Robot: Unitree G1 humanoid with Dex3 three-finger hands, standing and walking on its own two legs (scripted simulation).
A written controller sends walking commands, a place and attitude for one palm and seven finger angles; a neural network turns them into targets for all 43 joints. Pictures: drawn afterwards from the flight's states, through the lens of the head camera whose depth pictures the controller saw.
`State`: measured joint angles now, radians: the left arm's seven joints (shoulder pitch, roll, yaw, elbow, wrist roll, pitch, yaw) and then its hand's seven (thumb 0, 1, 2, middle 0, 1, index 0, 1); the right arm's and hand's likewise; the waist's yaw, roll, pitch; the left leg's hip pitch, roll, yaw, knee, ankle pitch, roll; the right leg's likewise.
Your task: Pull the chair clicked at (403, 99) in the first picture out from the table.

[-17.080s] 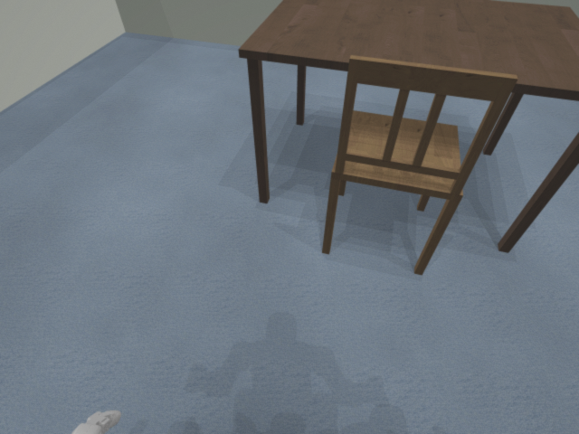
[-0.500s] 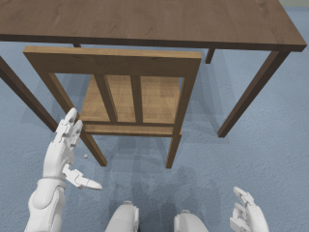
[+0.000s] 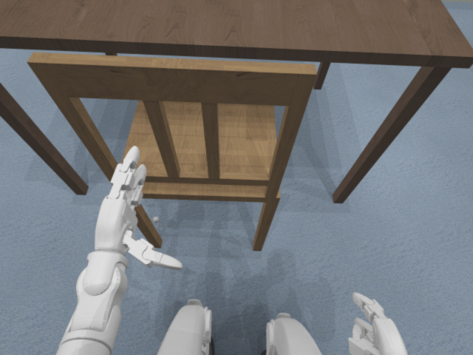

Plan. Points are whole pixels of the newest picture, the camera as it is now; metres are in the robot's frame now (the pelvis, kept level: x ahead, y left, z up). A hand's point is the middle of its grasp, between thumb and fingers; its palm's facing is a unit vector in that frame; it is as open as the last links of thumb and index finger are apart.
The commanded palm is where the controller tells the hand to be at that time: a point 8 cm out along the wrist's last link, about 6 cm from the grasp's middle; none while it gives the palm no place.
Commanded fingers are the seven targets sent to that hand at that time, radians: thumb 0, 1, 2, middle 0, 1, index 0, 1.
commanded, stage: aim the fingers beside a spindle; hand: left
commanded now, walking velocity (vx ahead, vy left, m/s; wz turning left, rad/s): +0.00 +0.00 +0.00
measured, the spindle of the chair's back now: (165, 141) +0.49 +0.16 +0.01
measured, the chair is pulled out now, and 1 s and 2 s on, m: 0.00 0.00 0.00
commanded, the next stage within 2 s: push the fingers through the gap in 1.84 s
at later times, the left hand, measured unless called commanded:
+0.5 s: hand (159, 214) +0.34 +0.15 +0.01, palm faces -0.02 -1.00 -0.02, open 16.9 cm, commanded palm +0.32 +0.20 +0.02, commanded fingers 0.00 -0.50 0.30 -0.06 -0.08 -0.06 -0.08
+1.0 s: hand (161, 208) +0.35 +0.14 +0.02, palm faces +0.00 -1.00 -0.04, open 16.9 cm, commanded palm +0.33 +0.20 +0.02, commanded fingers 0.00 -0.50 0.30 -0.06 -0.08 -0.06 -0.08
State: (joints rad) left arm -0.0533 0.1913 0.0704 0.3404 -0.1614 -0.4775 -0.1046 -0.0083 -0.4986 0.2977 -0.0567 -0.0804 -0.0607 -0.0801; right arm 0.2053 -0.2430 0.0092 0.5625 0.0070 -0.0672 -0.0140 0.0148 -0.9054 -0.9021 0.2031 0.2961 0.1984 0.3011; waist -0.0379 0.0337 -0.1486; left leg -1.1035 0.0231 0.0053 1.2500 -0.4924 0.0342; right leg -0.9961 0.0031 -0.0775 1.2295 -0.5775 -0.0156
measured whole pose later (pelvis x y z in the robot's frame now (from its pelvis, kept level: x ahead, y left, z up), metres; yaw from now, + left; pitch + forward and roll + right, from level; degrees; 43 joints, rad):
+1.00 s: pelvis +0.00 +0.00 -0.01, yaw +0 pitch +21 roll -3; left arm -0.14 0.19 0.09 0.42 -0.13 -0.50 -0.06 -0.01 -0.50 0.30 -0.06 -0.08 -0.06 -0.08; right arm 0.20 -0.23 0.01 0.56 0.01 -0.01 -0.01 0.01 -0.91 -0.90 0.20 0.30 0.20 0.30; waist -0.05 0.03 -0.15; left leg -1.14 0.03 0.01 1.28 -0.50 0.03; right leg -1.04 0.01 -0.07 1.26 -0.59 -0.02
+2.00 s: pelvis +0.00 +0.00 +0.00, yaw -1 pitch +21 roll -3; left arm -0.11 0.20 0.09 0.40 -0.16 -0.47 -0.08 -0.01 -0.50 0.30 -0.06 -0.08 -0.06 -0.08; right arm 0.20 -0.24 0.01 0.56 0.01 0.00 -0.01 0.01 -0.91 -0.90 0.20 0.30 0.20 0.30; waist -0.05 0.03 -0.15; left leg -1.13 0.03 0.01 1.27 -0.51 0.03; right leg -1.03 0.01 -0.07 1.25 -0.59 -0.02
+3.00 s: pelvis +0.01 +0.00 -0.01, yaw -1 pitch +24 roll -3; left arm -0.53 0.25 0.22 0.81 -0.11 -0.50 -0.05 -0.01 -0.50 0.30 -0.06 -0.08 -0.06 -0.08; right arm 0.26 -0.24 0.01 0.61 0.00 0.04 0.01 0.01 -0.91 -0.90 0.20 0.30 0.20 0.30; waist -0.11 0.04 -0.15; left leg -1.19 0.04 0.02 1.27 -0.50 0.04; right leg -1.09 0.02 -0.06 1.25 -0.58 -0.01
